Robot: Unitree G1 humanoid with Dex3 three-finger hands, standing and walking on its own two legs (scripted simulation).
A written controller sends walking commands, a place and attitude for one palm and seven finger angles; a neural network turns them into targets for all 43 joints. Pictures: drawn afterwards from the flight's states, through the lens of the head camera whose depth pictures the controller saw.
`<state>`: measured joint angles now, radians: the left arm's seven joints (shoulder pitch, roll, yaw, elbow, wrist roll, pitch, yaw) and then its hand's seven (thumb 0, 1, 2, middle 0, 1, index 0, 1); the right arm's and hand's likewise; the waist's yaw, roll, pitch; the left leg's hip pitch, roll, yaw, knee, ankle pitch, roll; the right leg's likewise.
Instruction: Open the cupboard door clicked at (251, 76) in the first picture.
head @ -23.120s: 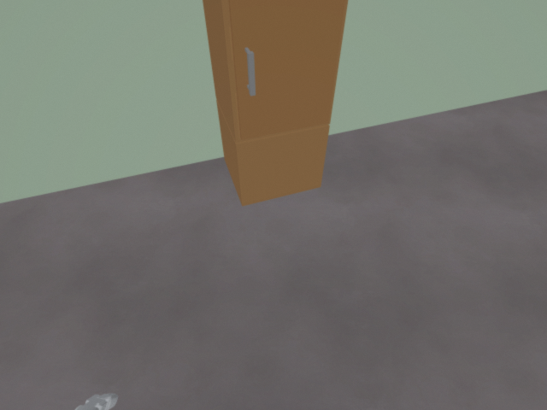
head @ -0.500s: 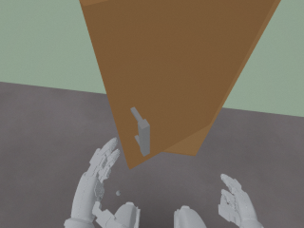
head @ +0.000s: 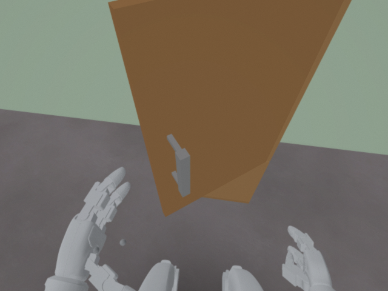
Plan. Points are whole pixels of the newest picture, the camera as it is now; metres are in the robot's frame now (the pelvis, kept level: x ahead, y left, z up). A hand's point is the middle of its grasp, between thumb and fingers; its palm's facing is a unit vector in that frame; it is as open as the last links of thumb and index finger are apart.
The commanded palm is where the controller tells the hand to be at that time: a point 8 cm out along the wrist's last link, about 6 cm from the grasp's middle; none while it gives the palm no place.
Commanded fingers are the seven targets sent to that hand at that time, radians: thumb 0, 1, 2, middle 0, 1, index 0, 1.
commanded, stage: draw the hand back to the body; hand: left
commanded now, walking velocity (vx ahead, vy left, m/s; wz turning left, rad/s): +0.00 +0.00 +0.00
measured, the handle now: (178, 167) +0.35 +0.06 +0.06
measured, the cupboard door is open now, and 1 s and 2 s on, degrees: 39 39 39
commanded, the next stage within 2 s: step back with the hand held close in 1.42 s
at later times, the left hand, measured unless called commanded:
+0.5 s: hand (54, 220) +0.20 +0.20 +0.16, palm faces +0.11 -0.96 -0.27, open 15.3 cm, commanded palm +0.17 +0.26 +0.19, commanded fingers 0.00 -0.01 0.51 -0.17 -0.30 -0.17 -0.30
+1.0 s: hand out of the picture +0.23 +0.27 +0.26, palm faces +0.40 -0.82 -0.42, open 9.5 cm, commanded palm +0.18 +0.31 +0.29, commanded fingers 0.00 0.87 0.88 -0.20 -0.30 -0.20 -0.30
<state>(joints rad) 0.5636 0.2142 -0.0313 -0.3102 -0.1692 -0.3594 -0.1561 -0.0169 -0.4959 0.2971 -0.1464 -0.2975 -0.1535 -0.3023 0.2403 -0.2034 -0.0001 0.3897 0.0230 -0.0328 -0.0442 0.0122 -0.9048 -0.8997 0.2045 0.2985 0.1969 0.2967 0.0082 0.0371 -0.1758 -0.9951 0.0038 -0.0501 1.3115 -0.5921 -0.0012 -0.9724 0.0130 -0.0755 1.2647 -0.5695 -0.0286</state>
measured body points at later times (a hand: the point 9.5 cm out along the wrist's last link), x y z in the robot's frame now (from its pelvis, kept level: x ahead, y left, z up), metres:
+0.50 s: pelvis +0.03 +0.02 +0.06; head +0.02 +0.02 +0.51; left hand +0.19 +0.25 +0.18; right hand +0.21 -0.20 +0.01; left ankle +0.03 +0.12 -0.62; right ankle +0.03 -0.11 -0.62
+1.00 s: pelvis +0.04 +0.02 +0.11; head +0.02 +0.00 +0.55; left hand +0.20 +0.31 +0.29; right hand +0.22 -0.20 +0.03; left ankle +0.03 +0.12 -0.62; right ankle +0.03 -0.11 -0.62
